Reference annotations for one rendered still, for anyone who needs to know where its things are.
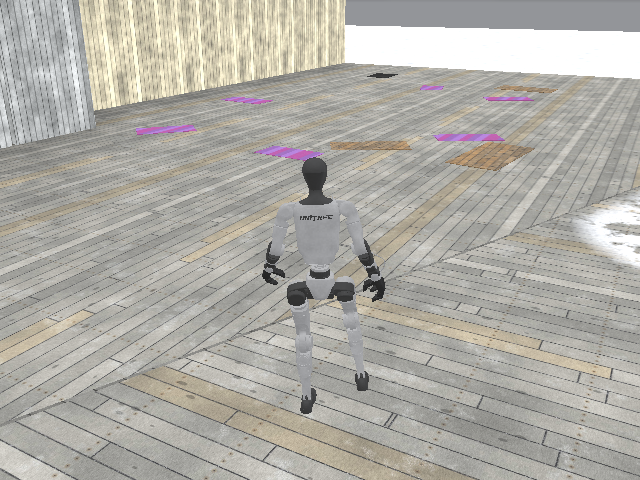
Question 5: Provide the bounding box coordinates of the left robot hand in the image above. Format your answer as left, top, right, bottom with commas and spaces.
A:
262, 268, 285, 285

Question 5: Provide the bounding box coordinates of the robot right upper arm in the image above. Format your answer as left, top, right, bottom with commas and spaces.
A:
337, 200, 368, 256

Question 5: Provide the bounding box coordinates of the robot left upper arm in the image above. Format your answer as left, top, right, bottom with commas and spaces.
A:
269, 202, 296, 256

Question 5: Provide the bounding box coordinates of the right robot hand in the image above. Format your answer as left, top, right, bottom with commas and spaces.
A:
363, 277, 386, 302

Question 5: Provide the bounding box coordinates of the humanoid robot torso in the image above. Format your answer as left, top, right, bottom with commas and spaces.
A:
294, 195, 340, 300

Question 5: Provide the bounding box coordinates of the left robot forearm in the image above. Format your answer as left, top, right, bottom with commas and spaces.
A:
264, 241, 280, 273

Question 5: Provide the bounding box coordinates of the right robot forearm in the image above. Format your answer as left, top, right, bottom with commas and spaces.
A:
358, 239, 382, 282

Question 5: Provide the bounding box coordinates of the robot head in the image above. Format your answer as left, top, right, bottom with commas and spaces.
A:
299, 157, 333, 205

